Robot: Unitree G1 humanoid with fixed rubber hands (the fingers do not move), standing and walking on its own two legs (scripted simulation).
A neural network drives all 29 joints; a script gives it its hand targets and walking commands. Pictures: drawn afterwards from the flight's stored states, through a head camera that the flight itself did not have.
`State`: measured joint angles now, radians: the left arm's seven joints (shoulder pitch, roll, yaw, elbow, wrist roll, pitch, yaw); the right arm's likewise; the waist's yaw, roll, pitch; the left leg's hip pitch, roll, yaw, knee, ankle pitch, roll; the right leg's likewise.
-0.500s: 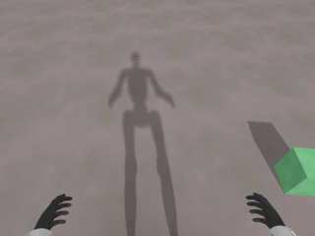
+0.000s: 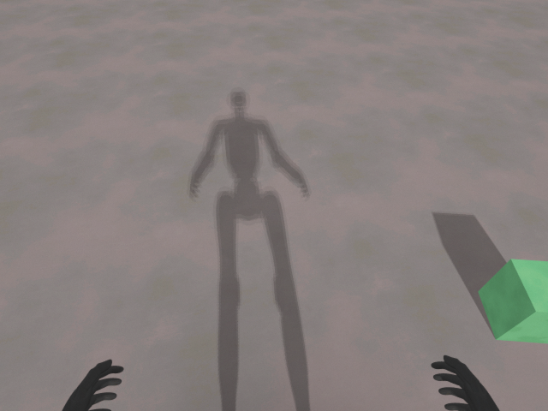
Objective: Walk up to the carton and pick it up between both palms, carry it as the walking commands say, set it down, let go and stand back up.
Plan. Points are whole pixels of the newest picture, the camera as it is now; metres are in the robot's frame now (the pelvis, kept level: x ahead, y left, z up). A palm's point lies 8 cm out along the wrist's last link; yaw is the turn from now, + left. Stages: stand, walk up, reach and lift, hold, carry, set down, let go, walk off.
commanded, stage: stand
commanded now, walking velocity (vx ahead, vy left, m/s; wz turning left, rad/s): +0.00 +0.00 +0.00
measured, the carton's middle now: (532, 302) +0.57 -0.96 -0.65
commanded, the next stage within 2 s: walk up in 0.96 s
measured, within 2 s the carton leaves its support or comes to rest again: neither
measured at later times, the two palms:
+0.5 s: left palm out of the picture +0.13 +0.30 -0.08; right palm out of the picture +0.12 -0.31 -0.08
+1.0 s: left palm out of the picture +0.09 +0.31 -0.09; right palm out of the picture +0.09 -0.31 -0.09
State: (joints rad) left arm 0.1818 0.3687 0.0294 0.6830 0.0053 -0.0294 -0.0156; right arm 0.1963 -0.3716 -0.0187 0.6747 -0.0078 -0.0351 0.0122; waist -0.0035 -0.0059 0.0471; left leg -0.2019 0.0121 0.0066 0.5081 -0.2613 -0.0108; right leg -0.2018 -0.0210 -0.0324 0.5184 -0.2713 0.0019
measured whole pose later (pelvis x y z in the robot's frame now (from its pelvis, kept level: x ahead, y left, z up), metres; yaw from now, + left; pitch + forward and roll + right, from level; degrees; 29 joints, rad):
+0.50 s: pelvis +0.00 +0.00 +0.01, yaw +0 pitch -3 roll +0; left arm 0.16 0.38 0.03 0.82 0.00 -0.03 -0.01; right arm 0.17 -0.39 -0.01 0.81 0.00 -0.03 0.00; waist 0.00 0.00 0.05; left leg -0.15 0.02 0.01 0.41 -0.21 -0.01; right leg -0.15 -0.02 -0.03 0.43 -0.22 0.00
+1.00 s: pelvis +0.00 +0.00 +0.01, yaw -1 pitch -3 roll +0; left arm 0.16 0.38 0.03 0.96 0.00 -0.03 0.00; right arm 0.15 -0.39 -0.01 0.95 0.00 -0.03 -0.01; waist 0.00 0.00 0.05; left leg -0.11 0.02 0.02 0.33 -0.17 -0.02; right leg -0.12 -0.01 -0.03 0.35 -0.18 0.00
